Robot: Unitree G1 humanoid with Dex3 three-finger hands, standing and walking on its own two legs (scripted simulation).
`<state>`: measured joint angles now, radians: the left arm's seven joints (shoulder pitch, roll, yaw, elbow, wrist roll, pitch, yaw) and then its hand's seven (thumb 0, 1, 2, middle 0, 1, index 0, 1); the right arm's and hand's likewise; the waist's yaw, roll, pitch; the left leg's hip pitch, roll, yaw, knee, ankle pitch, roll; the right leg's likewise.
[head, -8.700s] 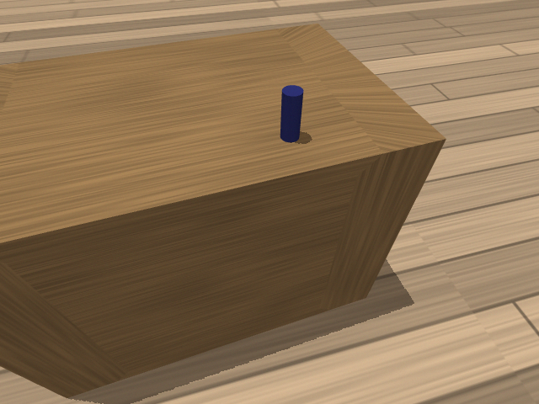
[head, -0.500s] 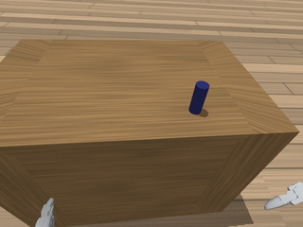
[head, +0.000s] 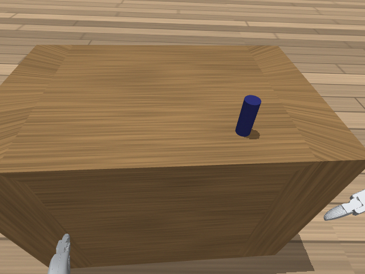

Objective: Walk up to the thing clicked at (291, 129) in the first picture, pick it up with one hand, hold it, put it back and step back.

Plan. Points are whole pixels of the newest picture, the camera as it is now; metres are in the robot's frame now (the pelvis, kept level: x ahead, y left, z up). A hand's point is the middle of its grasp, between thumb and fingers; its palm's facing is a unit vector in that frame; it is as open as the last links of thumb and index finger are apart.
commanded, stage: go down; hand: right
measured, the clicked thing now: (247, 116) +0.48 -0.19 +0.08
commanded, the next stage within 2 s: none
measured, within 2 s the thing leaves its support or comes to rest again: neither
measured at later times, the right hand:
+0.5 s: hand (359, 128) +0.32 -0.34 +0.19, palm faces +0.21 +0.97 -0.15, open 17.5 cm
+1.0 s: hand (354, 110) +0.37 -0.35 +0.20, palm faces +0.13 +0.99 +0.00, open 17.4 cm
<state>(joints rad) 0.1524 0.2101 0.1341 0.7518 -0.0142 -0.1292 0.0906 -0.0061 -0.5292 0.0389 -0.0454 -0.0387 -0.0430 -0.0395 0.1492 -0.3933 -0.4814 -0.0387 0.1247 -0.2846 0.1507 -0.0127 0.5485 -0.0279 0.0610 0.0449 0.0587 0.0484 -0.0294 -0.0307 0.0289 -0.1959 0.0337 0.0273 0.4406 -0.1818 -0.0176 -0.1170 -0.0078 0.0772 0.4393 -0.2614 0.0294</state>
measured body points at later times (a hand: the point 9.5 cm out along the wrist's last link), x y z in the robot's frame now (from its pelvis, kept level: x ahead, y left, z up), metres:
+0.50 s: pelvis +0.01 -0.01 +0.00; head +0.00 +0.00 +0.45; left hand +0.18 +0.26 -0.07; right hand +0.30 -0.39 +0.20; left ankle +0.04 +0.13 -0.74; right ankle -0.01 -0.14 -0.74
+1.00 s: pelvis +0.00 -0.01 -0.01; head +0.01 -0.01 +0.45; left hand +0.15 +0.26 -0.08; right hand +0.35 -0.41 +0.20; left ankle +0.04 +0.13 -0.74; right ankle -0.01 -0.14 -0.74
